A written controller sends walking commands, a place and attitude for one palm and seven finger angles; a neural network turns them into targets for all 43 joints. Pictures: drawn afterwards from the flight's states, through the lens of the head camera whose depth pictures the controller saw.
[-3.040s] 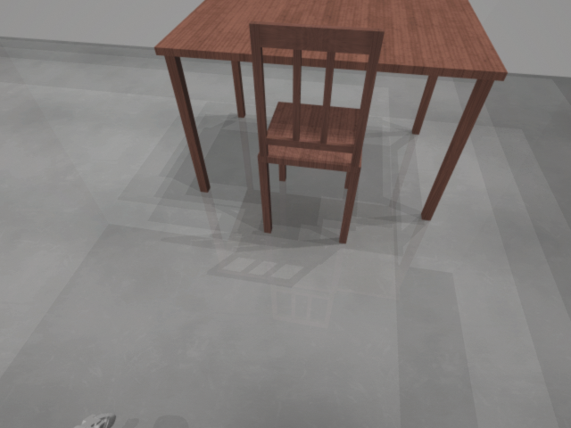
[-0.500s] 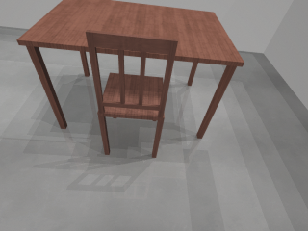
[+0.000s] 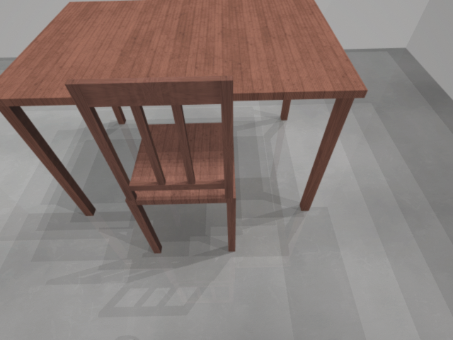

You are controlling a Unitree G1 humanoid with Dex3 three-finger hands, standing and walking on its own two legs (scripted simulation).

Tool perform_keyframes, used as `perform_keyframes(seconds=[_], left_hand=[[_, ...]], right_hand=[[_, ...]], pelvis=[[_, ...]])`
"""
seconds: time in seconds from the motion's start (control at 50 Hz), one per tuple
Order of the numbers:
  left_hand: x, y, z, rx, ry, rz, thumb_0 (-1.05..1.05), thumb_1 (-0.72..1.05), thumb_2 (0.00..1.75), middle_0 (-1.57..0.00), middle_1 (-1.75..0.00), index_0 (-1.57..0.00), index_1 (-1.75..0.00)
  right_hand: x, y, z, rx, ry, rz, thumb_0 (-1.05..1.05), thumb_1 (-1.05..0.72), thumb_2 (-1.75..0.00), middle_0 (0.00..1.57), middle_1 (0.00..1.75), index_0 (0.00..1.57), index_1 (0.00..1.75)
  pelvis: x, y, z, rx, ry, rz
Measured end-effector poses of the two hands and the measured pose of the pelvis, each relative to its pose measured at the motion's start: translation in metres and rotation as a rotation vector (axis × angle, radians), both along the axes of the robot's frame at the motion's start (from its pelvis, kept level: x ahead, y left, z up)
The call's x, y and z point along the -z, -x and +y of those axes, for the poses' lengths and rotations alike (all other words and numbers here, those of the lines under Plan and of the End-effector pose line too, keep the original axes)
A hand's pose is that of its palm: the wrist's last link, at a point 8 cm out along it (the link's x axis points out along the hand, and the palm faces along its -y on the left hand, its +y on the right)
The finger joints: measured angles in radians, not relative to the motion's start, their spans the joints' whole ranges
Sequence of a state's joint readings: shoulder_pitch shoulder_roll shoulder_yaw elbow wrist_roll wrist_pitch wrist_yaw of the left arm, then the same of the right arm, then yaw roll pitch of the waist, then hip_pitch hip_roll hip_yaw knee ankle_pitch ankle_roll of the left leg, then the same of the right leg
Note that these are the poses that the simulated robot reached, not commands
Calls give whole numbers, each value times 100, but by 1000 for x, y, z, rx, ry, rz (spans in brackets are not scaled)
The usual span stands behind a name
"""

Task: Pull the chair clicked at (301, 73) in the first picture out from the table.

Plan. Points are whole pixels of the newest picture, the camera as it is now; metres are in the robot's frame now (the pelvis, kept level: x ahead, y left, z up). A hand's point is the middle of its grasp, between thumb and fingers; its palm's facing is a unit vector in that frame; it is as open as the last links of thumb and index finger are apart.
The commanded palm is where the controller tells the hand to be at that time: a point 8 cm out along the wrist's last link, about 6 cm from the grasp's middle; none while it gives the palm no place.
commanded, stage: take the last steps up to it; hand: left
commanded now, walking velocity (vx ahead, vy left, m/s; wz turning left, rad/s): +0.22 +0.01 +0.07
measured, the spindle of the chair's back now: (150, 149) +0.60 +0.22 -0.07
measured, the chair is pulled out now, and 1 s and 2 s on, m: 0.00 0.00 0.00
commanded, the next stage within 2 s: come to a stop and stand still in 0.20 s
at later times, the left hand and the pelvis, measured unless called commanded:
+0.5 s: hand out of the picture +0.07 +0.17 -0.18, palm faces +0.13 -0.98 -0.13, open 7.4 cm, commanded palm none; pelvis +0.13 +0.02 +0.01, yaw +1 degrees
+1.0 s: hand out of the picture +0.07 +0.14 -0.15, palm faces +0.07 -0.97 -0.22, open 7.4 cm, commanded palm none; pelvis +0.09 -0.04 +0.02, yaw +0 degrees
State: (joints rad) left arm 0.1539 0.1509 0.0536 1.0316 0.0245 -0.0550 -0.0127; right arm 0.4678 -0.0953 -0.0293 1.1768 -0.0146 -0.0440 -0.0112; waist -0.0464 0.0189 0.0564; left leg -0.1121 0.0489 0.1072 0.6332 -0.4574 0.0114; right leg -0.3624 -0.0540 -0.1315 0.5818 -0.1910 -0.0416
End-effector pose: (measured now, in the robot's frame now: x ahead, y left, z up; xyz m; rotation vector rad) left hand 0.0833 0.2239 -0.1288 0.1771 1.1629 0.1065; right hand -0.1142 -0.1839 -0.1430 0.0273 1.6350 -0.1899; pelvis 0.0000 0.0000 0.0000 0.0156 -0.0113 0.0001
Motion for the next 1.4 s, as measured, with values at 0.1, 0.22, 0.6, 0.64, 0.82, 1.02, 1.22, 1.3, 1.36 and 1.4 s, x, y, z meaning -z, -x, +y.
perform_keyframes(seconds=[0.1,0.22,0.6,0.64,0.82,1.02,1.22,1.3,1.36,1.4], left_hand=[[-9,-16,-11,-87,-6,-36,-1,94,90,-20,-30,-20,-30],[-9,-6,-11,-112,-9,66,-1,95,90,-20,-30,-20,-30],[16,13,5,-176,61,345,1,91,90,-20,-30,-19,-30],[14,8,10,-164,42,328,1,91,90,-20,-30,-20,-30],[4,-8,7,-126,-39,206,0,91,90,-20,-30,-19,-30],[-15,17,-42,-128,-15,227,1,91,90,-20,-30,-20,-30],[-5,26,-28,-176,-7,242,1,92,90,-20,-30,-20,-30],[9,31,-4,-150,-9,248,1,91,90,-20,-30,-20,-30],[13,27,15,-142,-11,232,1,91,90,-20,-30,-20,-30],[13,22,26,-137,-16,210,1,91,90,-20,-30,-20,-30]], right_hand=[[-1,-82,-37,-71,41,-94,1,-91,-89,20,30,20,30],[-15,-206,-61,-142,107,-315,0,-91,-89,19,30,20,30],[-28,-350,6,-251,110,-465,0,-91,-89,20,30,20,30],[-29,-344,0,-219,118,-470,-1,-91,-89,20,30,21,30],[-16,-278,-52,-165,128,-386,-1,-91,-89,20,30,21,30],[-10,-179,-84,-100,71,-174,0,-91,-89,19,30,20,30],[-11,-168,-69,-166,95,-94,1,-91,-90,19,30,20,30],[-6,-201,-50,-197,117,-218,1,-91,-90,19,30,20,30],[-8,-223,-32,-224,124,-305,1,-92,-89,19,30,20,30],[-9,-234,-25,-236,136,-342,1,-94,-89,20,30,20,30]], pelvis=[[-8,-32,-12,-23,25,-1],[-16,-67,-15,-37,37,9],[-12,-121,20,-6,33,-15],[-13,-115,18,1,33,-10],[-10,-92,-9,-11,19,-3],[-23,-88,-36,-3,-15,3],[-16,-82,-19,-36,6,23],[-5,-77,1,-48,36,28],[-3,-76,14,-43,31,11],[-3,-75,22,-40,33,-1]])
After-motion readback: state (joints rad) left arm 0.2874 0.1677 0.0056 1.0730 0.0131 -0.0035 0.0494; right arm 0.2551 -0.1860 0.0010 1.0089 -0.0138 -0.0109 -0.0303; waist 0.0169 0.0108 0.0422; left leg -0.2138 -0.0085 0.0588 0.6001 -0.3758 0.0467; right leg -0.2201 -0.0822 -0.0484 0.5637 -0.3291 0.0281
